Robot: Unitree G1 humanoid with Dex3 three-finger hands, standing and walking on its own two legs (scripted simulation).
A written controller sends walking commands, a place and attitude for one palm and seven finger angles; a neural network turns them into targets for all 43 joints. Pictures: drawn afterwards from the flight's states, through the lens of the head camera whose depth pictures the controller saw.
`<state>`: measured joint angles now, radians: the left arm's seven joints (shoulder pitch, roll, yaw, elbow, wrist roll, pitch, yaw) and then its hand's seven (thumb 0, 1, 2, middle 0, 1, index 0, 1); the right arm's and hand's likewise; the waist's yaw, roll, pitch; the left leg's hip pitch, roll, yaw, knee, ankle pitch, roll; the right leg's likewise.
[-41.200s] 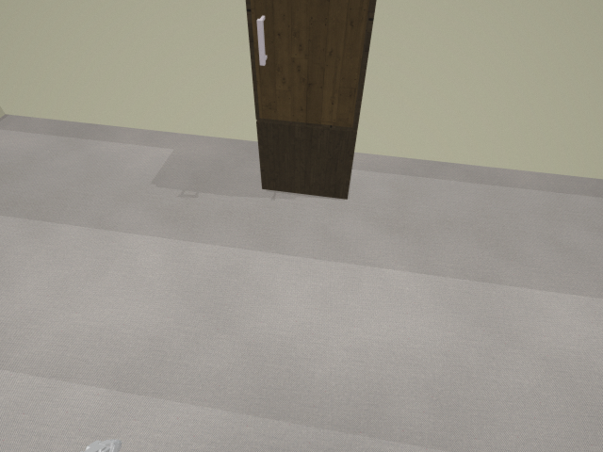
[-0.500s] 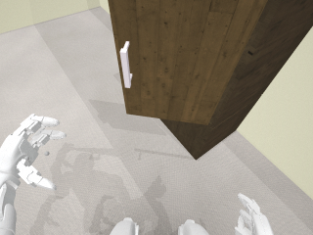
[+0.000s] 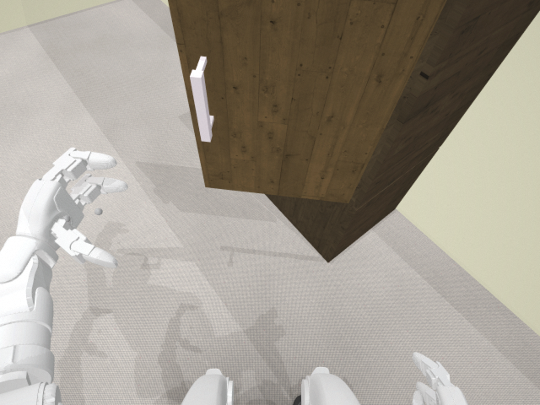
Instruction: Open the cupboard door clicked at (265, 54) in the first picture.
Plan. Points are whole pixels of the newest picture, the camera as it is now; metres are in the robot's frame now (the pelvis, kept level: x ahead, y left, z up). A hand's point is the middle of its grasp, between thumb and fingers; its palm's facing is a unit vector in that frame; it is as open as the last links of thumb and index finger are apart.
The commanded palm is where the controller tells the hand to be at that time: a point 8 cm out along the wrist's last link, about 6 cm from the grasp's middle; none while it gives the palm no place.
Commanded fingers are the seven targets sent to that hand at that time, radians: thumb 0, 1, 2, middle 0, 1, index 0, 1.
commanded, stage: move the hooked fingers beside the handle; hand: left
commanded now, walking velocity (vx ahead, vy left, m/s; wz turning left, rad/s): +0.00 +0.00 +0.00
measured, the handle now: (204, 101) +0.61 +0.13 +0.05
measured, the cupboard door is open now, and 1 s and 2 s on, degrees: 46 46 46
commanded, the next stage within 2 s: slide the fingers in behind the handle in 1.94 s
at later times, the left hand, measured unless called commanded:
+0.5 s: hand (134, 164) +0.45 +0.22 +0.06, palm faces -0.11 -0.99 -0.02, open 14.0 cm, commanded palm +0.44 +0.27 +0.06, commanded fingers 0.00 -0.50 0.30 -0.30 -1.20 -0.30 -1.20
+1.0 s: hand (160, 124) +0.54 +0.20 +0.06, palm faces -0.11 -0.99 -0.02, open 14.0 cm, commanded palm +0.53 +0.24 +0.05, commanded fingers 0.00 -0.50 0.30 -0.30 -1.20 -0.30 -1.20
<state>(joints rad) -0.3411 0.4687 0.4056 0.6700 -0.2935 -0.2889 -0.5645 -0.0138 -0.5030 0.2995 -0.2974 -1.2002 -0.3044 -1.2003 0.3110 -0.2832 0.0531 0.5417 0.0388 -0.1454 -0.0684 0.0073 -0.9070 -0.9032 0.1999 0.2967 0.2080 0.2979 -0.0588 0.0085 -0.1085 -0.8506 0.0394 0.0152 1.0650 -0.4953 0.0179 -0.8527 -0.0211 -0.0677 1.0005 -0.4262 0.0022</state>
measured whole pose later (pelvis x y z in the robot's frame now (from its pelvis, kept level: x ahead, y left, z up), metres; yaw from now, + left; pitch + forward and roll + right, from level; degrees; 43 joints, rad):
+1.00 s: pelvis +0.00 +0.00 -0.02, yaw -2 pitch +25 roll -3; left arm -1.01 0.67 0.44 1.23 -0.08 -0.35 -0.42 -0.01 -0.50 0.30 -0.30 -1.20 -0.30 -1.20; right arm 0.39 -0.29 0.07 0.60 0.00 0.04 -0.03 0.00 -0.91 -0.90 0.20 0.30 0.21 0.30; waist -0.21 0.03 -0.10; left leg -1.09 0.07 0.00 1.16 -0.52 0.02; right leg -1.08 0.00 -0.07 1.07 -0.43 0.00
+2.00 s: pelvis +0.02 +0.01 -0.02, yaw -2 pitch +27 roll -5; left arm -1.00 0.61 0.42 1.18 -0.06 -0.36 -0.35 -0.01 -0.50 0.30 -0.30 -1.20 -0.30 -1.20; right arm 0.40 -0.25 0.07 0.59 -0.02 0.10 0.01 0.00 -0.91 -0.90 0.20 0.30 0.21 0.30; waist -0.22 0.04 -0.10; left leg -1.08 0.07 0.00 1.15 -0.54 0.03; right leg -1.07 0.01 -0.07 1.04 -0.43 0.01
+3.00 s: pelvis +0.01 +0.00 -0.02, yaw -2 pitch +28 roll -4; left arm -1.06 0.50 0.34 1.20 -0.04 -0.38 -0.21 -0.01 -0.50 0.30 -0.30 -1.20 -0.31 -1.21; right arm 0.40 -0.25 0.05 0.61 -0.04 0.07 0.02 0.00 -0.91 -0.90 0.20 0.30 0.21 0.30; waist -0.22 0.04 -0.11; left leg -1.12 0.06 0.00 1.17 -0.54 0.02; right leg -1.11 0.00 -0.07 1.08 -0.45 0.00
